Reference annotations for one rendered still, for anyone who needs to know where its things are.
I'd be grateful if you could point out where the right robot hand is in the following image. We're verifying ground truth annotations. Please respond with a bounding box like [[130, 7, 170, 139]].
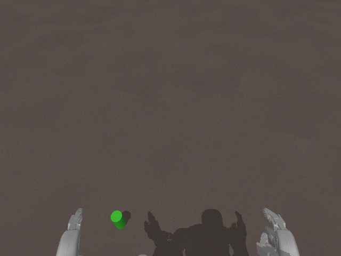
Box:
[[256, 208, 300, 256]]

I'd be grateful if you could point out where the can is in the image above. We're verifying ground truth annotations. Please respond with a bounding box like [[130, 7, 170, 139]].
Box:
[[111, 211, 126, 229]]

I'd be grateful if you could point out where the left robot hand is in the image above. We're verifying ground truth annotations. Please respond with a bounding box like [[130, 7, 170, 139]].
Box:
[[56, 208, 83, 256]]

